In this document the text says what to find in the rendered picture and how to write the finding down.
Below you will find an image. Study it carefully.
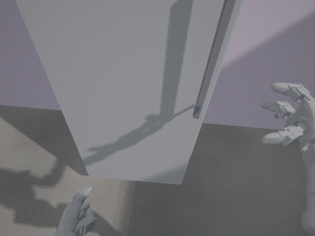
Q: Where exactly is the fridge door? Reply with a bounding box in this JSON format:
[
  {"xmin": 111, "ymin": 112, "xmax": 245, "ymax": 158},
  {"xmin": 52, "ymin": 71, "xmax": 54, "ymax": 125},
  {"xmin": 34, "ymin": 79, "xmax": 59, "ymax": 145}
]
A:
[{"xmin": 16, "ymin": 0, "xmax": 242, "ymax": 185}]

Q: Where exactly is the robot left hand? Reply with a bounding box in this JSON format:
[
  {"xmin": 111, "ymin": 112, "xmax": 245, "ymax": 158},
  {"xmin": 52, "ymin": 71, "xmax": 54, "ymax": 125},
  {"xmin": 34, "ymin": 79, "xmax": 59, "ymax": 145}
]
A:
[{"xmin": 57, "ymin": 186, "xmax": 96, "ymax": 236}]

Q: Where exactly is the robot right forearm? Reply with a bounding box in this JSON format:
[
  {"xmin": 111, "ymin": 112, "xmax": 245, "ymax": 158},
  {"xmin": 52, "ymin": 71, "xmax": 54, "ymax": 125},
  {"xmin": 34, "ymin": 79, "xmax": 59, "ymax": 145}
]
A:
[{"xmin": 299, "ymin": 134, "xmax": 315, "ymax": 236}]

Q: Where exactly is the handle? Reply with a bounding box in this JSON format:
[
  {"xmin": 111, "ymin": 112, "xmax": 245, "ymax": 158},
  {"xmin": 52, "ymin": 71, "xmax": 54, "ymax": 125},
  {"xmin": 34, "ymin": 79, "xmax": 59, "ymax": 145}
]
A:
[{"xmin": 193, "ymin": 0, "xmax": 236, "ymax": 119}]

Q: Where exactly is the robot right hand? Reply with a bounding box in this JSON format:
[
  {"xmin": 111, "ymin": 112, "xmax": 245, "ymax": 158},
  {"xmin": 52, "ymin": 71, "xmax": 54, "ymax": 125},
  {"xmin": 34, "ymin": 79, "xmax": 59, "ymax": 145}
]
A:
[{"xmin": 260, "ymin": 83, "xmax": 315, "ymax": 147}]

